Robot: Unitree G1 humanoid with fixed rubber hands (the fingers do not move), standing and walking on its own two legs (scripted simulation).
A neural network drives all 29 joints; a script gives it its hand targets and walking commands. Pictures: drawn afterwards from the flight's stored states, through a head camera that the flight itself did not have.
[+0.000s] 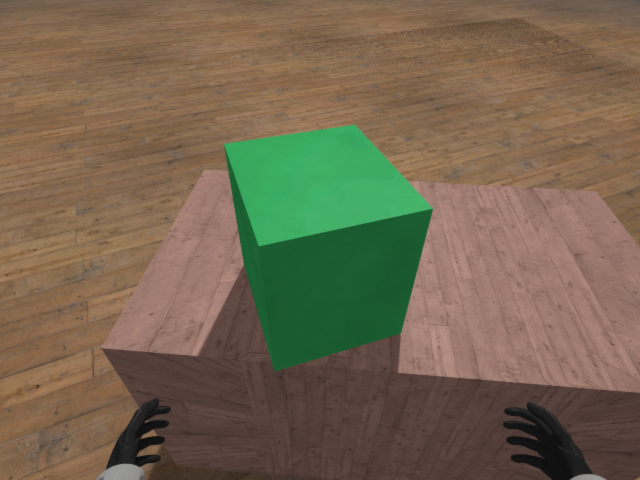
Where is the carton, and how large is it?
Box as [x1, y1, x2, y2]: [224, 125, 432, 371]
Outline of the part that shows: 355,125 224,144 243,261 274,371 400,333 432,208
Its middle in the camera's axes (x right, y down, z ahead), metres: -0.01 +0.00 +0.72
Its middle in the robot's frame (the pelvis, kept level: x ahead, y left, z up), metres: +0.53 +0.03 +0.00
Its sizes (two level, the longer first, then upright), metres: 0.281 0.250 0.299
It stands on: a pedestal, 0.60 m high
